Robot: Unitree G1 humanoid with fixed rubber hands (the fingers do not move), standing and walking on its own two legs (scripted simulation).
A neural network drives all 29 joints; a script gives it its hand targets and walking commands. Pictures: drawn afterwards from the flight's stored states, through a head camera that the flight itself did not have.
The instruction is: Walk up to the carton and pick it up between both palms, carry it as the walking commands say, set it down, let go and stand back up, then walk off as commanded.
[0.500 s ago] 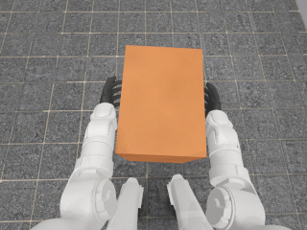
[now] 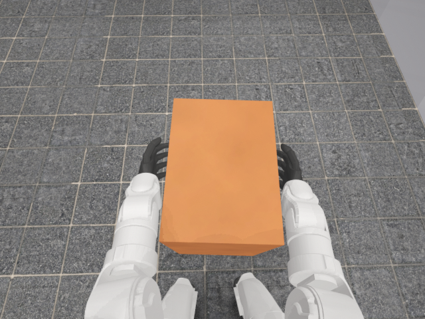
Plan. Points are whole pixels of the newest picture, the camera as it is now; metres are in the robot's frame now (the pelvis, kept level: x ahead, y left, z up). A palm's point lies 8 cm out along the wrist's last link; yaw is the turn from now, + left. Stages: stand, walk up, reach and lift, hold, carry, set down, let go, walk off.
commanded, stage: reach and lift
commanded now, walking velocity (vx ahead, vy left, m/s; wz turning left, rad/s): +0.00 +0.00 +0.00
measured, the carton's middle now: (219, 188) +0.37 -0.02 -0.11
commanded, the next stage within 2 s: none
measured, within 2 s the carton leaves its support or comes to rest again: neither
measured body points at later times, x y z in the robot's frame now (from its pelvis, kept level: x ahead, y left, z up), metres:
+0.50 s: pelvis +0.01 +0.00 +0.04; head +0.07 +0.00 +0.49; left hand +0.37 +0.12 +0.03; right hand +0.34 -0.16 +0.02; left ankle +0.03 +0.12 -0.69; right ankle +0.04 -0.14 -0.69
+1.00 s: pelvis +0.02 +0.00 +0.05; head -0.01 +0.00 +0.50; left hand +0.35 +0.12 +0.09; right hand +0.33 -0.16 +0.09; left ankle +0.03 +0.12 -0.69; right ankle +0.04 -0.14 -0.69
